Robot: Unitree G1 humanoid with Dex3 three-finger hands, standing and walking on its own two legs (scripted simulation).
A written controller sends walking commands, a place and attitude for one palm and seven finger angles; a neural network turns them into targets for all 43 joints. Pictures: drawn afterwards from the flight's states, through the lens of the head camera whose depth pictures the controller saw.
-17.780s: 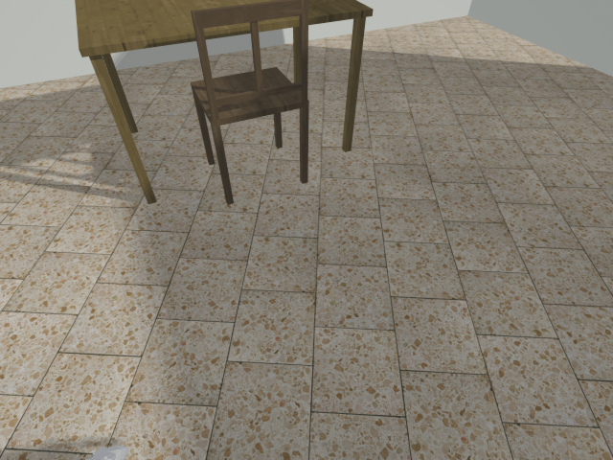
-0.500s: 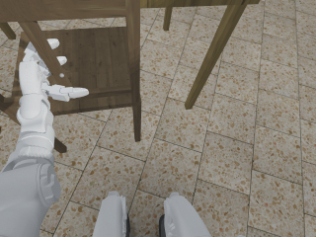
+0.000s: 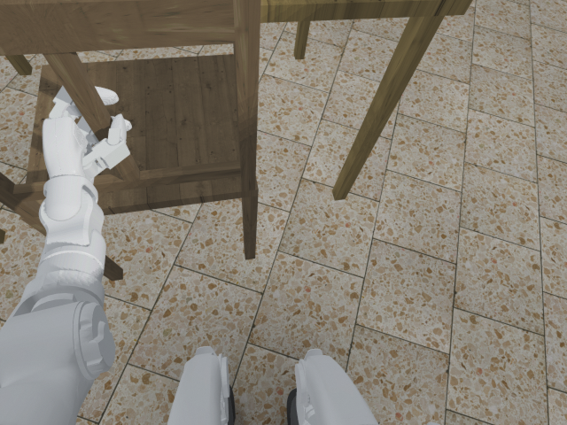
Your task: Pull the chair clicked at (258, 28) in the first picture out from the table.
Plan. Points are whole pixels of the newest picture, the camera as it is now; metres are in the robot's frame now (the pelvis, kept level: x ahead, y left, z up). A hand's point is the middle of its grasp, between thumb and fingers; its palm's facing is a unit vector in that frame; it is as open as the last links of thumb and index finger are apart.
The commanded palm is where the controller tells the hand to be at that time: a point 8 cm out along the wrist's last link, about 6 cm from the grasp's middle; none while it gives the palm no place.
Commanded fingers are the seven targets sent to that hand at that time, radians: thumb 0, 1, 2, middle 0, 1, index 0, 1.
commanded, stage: hook a spindle and tug to test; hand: left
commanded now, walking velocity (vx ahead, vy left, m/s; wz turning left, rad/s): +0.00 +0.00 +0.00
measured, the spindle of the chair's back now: (103, 127) +0.52 +0.23 +0.04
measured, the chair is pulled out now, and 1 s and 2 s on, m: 0.01 0.07 0.20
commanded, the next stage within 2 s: step backward, pulling the chair out in 0.52 s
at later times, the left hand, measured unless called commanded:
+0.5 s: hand (118, 159) +0.46 +0.20 +0.04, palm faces +0.16 -0.99 -0.02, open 5.7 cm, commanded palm +0.43 +0.24 +0.03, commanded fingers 0.00 0.90 0.90 -0.50 -1.45 -0.50 -1.45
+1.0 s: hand (129, 169) +0.44 +0.18 +0.06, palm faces +0.18 -0.98 -0.13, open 5.5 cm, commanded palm +0.41 +0.22 +0.06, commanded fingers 0.00 0.90 0.90 -0.50 -1.45 -0.50 -1.45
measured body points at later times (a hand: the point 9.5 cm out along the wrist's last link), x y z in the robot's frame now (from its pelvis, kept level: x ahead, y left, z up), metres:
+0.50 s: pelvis +0.01 +0.00 +0.01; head +0.14 +0.02 +0.44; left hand +0.45 +0.25 +0.05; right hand +0.07 -0.26 -0.11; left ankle +0.05 +0.11 -0.61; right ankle +0.01 -0.10 -0.61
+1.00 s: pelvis +0.00 +0.01 +0.10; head +0.11 +0.03 +0.53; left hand +0.42 +0.23 +0.07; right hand +0.04 -0.28 -0.01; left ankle +0.05 +0.11 -0.61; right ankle +0.01 -0.10 -0.61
